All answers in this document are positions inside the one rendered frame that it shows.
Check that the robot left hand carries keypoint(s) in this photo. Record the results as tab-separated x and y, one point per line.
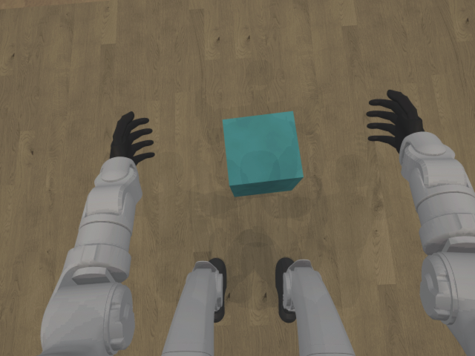
123	138

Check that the robot left upper arm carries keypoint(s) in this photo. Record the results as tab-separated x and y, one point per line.
89	320

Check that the robot left forearm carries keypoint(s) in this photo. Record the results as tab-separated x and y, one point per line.
100	254

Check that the robot right upper arm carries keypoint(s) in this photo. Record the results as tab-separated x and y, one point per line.
447	293

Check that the robot right hand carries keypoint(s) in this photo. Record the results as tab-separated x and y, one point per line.
404	116

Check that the robot right forearm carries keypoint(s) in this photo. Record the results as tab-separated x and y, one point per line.
442	194

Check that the right robot shin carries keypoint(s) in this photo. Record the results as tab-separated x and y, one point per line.
298	263

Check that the carton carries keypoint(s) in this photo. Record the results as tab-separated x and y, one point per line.
262	154

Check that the left robot thigh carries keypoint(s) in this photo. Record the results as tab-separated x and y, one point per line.
192	329

